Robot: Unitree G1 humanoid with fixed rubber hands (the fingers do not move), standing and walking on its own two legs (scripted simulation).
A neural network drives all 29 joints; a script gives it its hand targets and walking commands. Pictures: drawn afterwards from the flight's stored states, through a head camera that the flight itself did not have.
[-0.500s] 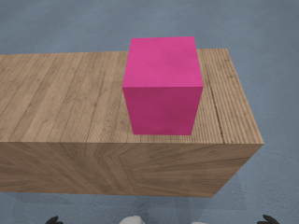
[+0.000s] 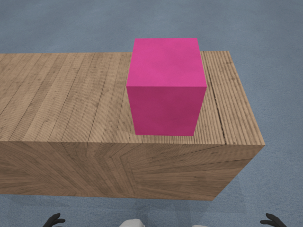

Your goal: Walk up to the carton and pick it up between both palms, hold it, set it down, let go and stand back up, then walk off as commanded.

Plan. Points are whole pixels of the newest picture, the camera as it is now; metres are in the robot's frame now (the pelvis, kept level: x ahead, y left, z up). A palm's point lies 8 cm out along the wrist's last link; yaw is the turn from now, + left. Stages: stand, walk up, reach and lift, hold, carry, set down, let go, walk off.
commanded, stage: walk up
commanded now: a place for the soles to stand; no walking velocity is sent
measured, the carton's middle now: (164, 88) +0.49 -0.01 +0.07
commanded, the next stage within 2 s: reach and lift in 0.54 s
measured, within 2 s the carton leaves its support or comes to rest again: neither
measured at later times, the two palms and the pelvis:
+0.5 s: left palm out of the picture +0.08 +0.32 -0.10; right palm out of the picture +0.08 -0.31 -0.11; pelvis -0.01 +0.00 +0.00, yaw +0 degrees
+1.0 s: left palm (61, 210) +0.17 +0.27 -0.07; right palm (277, 212) +0.16 -0.29 -0.08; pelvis +0.01 -0.01 +0.00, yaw +0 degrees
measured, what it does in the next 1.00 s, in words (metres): stands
